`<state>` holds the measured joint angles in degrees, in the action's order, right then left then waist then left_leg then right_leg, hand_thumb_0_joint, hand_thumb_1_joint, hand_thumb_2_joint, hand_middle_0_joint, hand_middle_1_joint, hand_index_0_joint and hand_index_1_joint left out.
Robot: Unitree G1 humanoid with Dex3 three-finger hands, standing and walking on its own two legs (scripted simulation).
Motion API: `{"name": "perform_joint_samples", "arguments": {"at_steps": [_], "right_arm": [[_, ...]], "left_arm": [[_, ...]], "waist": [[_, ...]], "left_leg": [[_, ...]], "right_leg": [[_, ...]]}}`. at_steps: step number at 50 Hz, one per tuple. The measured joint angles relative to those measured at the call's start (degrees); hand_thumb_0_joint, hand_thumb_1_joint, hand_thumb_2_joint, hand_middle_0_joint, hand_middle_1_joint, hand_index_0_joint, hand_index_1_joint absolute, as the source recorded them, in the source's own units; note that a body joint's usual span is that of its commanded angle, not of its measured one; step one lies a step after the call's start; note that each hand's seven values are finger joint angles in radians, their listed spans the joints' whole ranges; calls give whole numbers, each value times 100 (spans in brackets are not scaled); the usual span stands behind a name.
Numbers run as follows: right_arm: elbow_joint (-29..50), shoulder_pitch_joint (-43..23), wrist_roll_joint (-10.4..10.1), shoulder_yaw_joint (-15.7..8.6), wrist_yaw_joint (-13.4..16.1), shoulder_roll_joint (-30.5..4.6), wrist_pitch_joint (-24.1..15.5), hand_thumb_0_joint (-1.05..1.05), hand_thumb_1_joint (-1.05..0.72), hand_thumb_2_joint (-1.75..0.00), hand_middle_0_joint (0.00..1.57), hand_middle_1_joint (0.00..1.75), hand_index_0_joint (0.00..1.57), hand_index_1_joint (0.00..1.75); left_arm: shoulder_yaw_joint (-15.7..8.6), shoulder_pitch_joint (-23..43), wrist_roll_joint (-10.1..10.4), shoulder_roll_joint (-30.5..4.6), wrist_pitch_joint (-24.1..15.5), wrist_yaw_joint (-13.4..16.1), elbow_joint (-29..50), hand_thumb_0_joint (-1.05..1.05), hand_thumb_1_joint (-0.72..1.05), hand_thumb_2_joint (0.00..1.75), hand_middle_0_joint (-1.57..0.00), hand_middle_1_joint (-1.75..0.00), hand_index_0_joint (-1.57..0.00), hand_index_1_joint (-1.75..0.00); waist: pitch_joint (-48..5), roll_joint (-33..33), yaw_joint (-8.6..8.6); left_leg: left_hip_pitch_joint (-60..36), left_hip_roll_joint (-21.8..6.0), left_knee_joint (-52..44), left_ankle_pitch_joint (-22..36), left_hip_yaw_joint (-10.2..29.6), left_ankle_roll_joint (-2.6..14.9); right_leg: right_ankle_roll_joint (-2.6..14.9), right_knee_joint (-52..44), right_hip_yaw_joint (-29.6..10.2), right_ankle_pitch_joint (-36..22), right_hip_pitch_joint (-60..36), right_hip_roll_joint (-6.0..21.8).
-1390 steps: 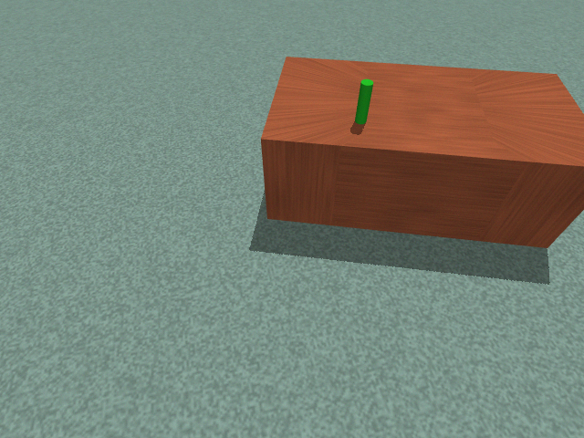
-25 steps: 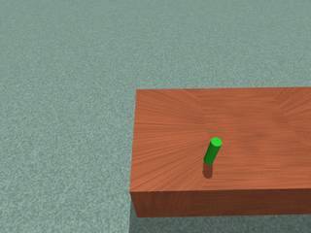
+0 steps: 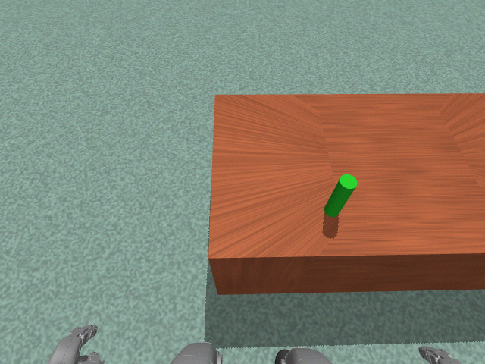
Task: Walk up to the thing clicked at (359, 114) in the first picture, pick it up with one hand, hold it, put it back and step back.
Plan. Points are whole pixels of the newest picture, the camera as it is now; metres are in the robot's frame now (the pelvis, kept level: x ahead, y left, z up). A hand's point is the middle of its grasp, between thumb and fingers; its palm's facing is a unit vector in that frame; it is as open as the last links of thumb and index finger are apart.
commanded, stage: step back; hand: right
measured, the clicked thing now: (339, 197) +0.52 -0.25 -0.24
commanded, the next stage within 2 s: none
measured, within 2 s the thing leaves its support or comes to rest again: neither
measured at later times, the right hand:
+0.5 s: hand out of the picture +0.00 -0.23 -0.15, palm faces +0.04 +0.92 -0.40, open 7.4 cm
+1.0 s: hand out of the picture -0.14 -0.23 -0.14, palm faces -0.05 +0.90 -0.43, open 7.4 cm
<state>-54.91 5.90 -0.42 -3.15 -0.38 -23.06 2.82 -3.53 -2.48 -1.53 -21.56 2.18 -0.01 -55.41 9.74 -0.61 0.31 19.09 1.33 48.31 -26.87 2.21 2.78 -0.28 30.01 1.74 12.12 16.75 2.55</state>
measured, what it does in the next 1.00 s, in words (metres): walks backwards: right foot, then left foot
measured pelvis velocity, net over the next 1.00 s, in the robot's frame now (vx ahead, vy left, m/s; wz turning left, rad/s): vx -0.22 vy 0.04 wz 0.00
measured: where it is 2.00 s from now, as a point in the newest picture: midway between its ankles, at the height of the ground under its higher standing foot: outside the picture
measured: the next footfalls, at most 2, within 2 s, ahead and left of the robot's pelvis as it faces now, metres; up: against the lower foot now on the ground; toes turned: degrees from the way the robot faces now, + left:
right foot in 0.54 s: -0.09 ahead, -0.09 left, +0.00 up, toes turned -2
left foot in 0.88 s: -0.17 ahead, +0.15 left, +0.00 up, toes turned -2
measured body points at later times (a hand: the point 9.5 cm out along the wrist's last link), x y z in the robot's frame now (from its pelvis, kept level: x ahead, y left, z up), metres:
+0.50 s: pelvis -0.09 +0.04 -0.01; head -0.02 +0.04 +0.43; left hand +0.03 +0.34 -0.14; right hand +0.00 -0.28 -0.12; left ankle -0.02 +0.12 -0.73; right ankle -0.13 -0.09 -0.72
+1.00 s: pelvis -0.22 +0.04 -0.01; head -0.16 +0.07 +0.44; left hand -0.08 +0.35 -0.13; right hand -0.14 -0.27 -0.11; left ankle -0.21 +0.15 -0.73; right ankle -0.21 -0.10 -0.67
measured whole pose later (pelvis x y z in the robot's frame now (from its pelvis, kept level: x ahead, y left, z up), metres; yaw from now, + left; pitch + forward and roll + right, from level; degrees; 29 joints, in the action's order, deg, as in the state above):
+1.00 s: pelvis -0.22 +0.04 -0.01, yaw +0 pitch -2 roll -1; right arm -49.5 11.0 1.6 -1.9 0.5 -20.6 0.9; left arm -4.6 -5.8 -0.6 -22.5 4.9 0.5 -45.1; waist 10.1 -2.7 0.7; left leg 15.8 1.1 36.1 -18.3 2.0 1.7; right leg 1.1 61.8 -7.5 30.0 27.3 -5.4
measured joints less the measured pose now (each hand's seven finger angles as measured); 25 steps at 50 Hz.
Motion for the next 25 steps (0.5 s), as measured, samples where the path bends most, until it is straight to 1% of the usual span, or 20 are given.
{"name": "perform_joint_samples", "arguments": {"at_steps": [1,2,3,4,5,6,7,8,9,10,12,15,18,22,24,25], "right_arm": [[54,52,16,-13,0,-13,-9,1,-91,-89,20,29,20,30],[91,112,40,-28,-2,-27,-28,1,-91,-89,20,29,20,30],[118,179,73,-50,0,-47,-53,1,-91,-89,20,29,20,30],[107,199,134,-81,19,4,-70,1,-91,-89,20,29,20,30],[98,212,174,-74,14,65,-73,1,-91,-89,20,29,20,30],[100,238,189,-51,-6,109,-73,1,-91,-89,20,29,20,30],[108,275,190,-27,-14,157,-75,1,-91,-89,20,29,20,30],[112,309,189,1,-4,212,-74,1,-91,-89,20,29,20,30],[118,333,195,26,15,262,-69,1,-91,-89,20,29,20,30],[142,353,195,40,40,299,-67,1,-91,-89,20,29,20,30],[212,358,183,47,94,335,-82,1,-91,-89,20,30,20,30],[358,299,161,41,165,363,-113,1,-90,-89,20,30,20,30],[517,207,144,54,193,373,-151,1,-90,-89,20,30,20,30],[655,92,148,79,177,325,-152,1,-90,-89,20,30,20,30],[684,52,153,90,157,281,-129,1,-90,-89,20,30,20,30],[687,38,150,93,144,253,-115,1,-90,-89,20,30,20,30]], "left_arm": [[3,42,-4,-34,22,5,78,0,90,90,-20,-31,-21,-30],[7,88,8,-68,50,6,154,0,90,90,-20,-31,-21,-30],[11,135,33,-94,81,2,232,0,90,90,-20,-31,-21,-30],[-3,210,72,-146,116,6,299,0,90,90,-20,-30,-21,-30],[-26,272,104,-181,151,27,351,0,90,90,-20,-30,-21,-30],[-44,308,112,-185,182,56,373,0,91,90,-20,-30,-21,-30],[-48,324,112,-186,212,81,375,0,91,90,-20,-30,-21,-30],[-47,313,124,-196,234,101,376,0,91,90,-20,-30,-21,-30],[-44,279,147,-206,242,113,380,0,91,90,-20,-30,-21,-30],[-38,227,162,-206,242,119,389,0,91,90,-20,-30,-21,-30],[-30,82,151,-184,228,115,400,0,91,90,-20,-30,-20,-30],[-22,-172,117,-142,234,103,412,0,91,90,-20,-30,-20,-30],[-37,-338,93,-120,258,78,402,0,91,90,-20,-30,-21,-30],[-72,-452,73,-83,238,38,432,0,91,90,-20,-30,-21,-30],[-86,-518,58,-66,202,3,459,0,91,90,-20,-30,-21,-30],[-94,-556,51,-57,178,-16,471,0,91,90,-20,-30,-21,-30]], "waist": [[19,-28,21],[33,-51,49],[43,-56,81],[125,-189,70],[213,-295,29],[261,-302,45],[275,-286,95],[262,-297,121],[234,-324,114],[206,-340,94],[180,-324,74],[176,-265,55],[205,-211,51],[240,-106,37],[200,-48,10],[167,-15,-7]], "left_leg": [[-63,-21,-190,98,-21,-2],[-182,-54,-553,334,-50,-13],[-329,-86,-987,640,-66,-64],[-368,4,-1062,603,-124,-108],[-352,57,-1013,584,-191,-93],[-312,45,-978,598,-177,-65],[-286,24,-1016,657,-125,-44],[-285,12,-1125,749,-104,-32],[-298,6,-1264,850,-123,-24],[-312,0,-1393,942,-159,-15],[-339,-17,-1567,1072,-230,17],[-357,-50,-1676,1180,-359,69],[-291,-79,-1648,1245,-477,92],[-114,-134,-1500,1314,-591,80],[3,-176,-1385,1331,-649,50],[68,-200,-1311,1332,-674,26]], "right_leg": [[-45,142,3,42,105,35],[-89,320,15,105,220,72],[-139,534,34,189,348,104],[-90,774,-56,263,472,192],[-3,1097,-331,721,594,112],[52,1543,-633,1280,709,-128],[93,2047,-882,1644,812,-391],[123,2531,-1072,1783,909,-611],[142,2938,-1197,1772,991,-772],[147,3229,-1249,1688,1037,-874],[81,3543,-1215,1610,1003,-954],[-53,3459,-1093,1653,767,-920],[-99,2980,-1007,1725,495,-830],[-55,2221,-814,1686,181,-664],[11,1724,-670,1586,-1,-549],[64,1398,-597,1446,-122,-495]]}}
